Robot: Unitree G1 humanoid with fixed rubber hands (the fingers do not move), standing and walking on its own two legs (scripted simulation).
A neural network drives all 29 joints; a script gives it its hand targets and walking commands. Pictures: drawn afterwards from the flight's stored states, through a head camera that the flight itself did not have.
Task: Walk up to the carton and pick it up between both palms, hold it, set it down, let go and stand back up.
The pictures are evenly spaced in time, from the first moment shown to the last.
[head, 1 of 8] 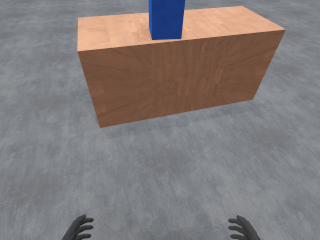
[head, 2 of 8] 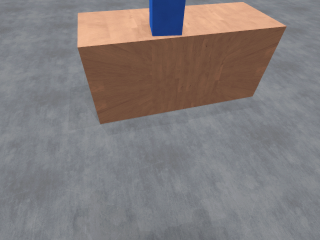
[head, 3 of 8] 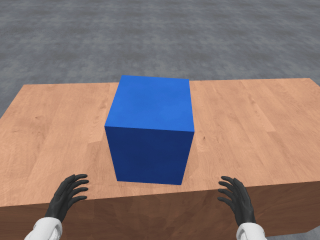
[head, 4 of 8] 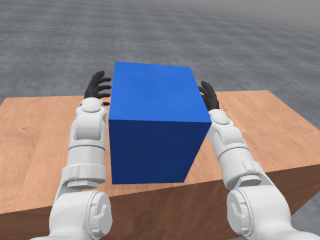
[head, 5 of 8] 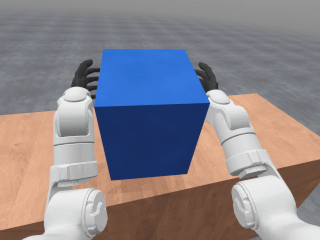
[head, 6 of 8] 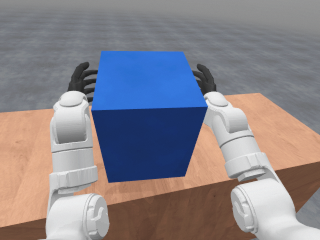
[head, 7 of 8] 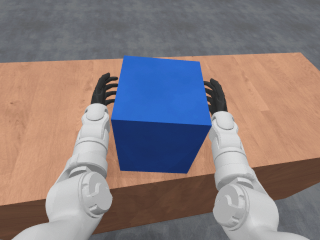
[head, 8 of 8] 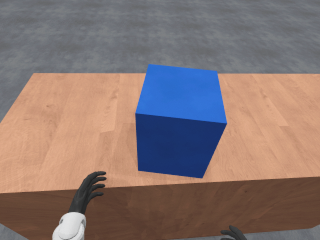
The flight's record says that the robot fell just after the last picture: no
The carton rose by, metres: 0.19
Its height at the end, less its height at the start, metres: +0.00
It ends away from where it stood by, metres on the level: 0.03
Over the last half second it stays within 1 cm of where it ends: yes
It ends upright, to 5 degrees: yes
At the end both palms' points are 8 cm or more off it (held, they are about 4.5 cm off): yes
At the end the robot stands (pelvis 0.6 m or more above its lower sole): yes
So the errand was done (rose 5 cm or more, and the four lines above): yes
